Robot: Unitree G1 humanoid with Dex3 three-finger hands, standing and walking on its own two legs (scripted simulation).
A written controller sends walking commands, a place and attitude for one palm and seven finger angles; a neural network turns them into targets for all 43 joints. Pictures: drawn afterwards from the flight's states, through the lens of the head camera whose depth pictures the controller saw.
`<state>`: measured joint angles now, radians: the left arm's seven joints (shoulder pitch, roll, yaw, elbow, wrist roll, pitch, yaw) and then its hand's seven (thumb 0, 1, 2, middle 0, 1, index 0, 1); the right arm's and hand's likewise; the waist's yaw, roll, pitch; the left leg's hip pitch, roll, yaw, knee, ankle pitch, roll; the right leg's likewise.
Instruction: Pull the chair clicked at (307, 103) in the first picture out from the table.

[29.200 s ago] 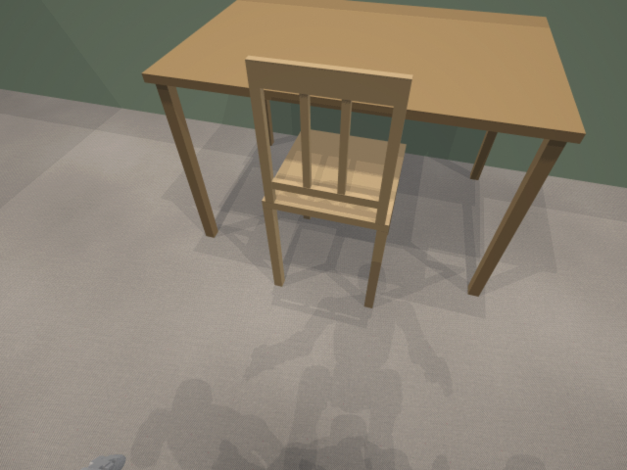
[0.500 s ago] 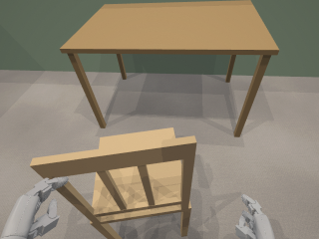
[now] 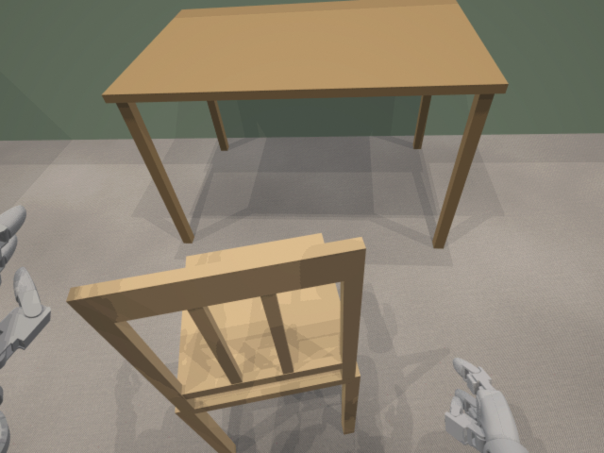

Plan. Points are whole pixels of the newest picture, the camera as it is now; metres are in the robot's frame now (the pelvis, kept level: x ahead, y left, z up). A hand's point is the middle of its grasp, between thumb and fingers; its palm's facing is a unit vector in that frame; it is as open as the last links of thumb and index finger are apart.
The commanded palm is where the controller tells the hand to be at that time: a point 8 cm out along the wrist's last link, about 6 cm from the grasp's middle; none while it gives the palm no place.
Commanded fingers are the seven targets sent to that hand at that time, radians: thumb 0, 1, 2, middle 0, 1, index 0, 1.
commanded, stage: step back with the hand held close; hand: left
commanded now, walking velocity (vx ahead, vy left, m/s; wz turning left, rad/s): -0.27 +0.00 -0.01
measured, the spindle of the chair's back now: (219, 347) +0.30 +0.17 -0.09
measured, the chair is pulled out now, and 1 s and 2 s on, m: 0.62 0.62 0.62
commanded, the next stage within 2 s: stop stepping back and stand still in 1.50 s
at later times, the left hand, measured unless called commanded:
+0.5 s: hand out of the picture +0.14 +0.29 +0.16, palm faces +0.43 -0.78 -0.46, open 7.4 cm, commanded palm +0.08 +0.33 +0.18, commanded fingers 0.00 0.90 0.90 -0.20 -0.30 -0.20 -0.30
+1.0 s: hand out of the picture +0.10 +0.31 +0.17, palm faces +0.46 -0.75 -0.48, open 7.4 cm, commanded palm +0.03 +0.34 +0.18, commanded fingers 0.00 0.90 0.90 -0.20 -0.30 -0.20 -0.30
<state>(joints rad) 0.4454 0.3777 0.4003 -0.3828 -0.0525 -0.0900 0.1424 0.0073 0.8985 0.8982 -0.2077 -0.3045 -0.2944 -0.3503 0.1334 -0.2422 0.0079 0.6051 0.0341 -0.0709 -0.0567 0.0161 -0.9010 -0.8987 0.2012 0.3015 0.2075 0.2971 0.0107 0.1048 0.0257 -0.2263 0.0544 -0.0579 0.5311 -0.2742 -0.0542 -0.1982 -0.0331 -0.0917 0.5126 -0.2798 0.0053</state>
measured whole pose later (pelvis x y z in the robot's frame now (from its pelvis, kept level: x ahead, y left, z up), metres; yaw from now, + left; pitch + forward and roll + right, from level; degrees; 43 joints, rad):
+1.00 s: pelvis -0.10 +0.04 -0.02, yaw +1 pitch -1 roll -3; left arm 0.52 0.45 0.46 -0.58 -0.03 -0.23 0.18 0.01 0.89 0.90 -0.21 -0.31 -0.21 -0.31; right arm 0.19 -0.21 -0.01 0.64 0.01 -0.15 -0.09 0.02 -0.90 -0.90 0.20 0.30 0.21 0.30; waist 0.00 0.02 0.06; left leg -0.49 0.05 -0.04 0.66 -0.14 0.01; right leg -0.44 -0.02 -0.03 0.63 -0.29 0.02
